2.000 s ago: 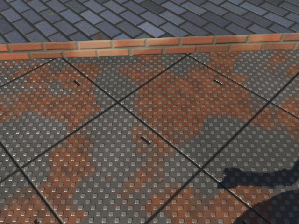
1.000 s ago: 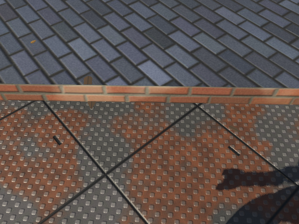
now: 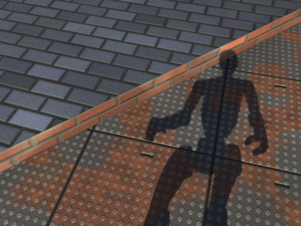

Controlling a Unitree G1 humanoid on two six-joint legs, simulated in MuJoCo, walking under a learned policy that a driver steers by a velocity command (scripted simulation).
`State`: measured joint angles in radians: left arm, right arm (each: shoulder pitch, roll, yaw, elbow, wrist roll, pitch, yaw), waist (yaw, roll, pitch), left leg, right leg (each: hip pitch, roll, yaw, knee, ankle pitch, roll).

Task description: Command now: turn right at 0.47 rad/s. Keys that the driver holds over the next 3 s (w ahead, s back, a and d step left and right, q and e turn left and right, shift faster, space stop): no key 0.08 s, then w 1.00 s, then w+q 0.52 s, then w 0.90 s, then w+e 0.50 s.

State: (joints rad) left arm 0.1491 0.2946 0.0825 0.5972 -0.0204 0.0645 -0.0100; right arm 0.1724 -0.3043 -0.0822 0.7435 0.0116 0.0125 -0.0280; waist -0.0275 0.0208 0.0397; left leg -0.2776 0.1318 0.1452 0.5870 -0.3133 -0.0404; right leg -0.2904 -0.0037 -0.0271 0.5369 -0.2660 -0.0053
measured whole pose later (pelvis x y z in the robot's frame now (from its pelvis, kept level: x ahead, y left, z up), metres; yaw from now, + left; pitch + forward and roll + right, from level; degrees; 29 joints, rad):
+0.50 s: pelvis +0.08 +0.01 +0.01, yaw -5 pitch +2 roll -1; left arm 0.34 0.30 0.06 0.76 -0.02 -0.03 -0.01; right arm 0.16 -0.30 -0.06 0.75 0.02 -0.08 0.03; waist 0.05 0.00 -0.04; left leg -0.35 0.03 0.02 0.51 -0.21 0.03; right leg -0.13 0.03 0.05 0.42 -0.33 -0.02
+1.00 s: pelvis +0.32 -0.01 -0.01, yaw -4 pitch +3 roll +1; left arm 0.00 0.25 0.03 0.64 -0.01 -0.09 -0.06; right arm 0.46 -0.29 -0.05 0.86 0.02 -0.04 -0.01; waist -0.09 -0.02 0.03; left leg 0.12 0.00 0.02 0.30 -0.45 0.00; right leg -0.53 0.00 -0.03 0.49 -0.02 -0.07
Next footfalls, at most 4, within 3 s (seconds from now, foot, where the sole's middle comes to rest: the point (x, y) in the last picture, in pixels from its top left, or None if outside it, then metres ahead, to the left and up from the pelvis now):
0.50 left None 0.17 0.12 -0.77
1.00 right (189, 215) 0.50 -0.13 -0.77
1.52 left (141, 163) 0.76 0.07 -0.77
2.02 right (161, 119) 1.02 -0.03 -0.77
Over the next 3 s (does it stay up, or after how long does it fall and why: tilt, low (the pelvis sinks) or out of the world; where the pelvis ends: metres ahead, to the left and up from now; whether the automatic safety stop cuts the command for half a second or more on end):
stays up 1.37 0.18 0.14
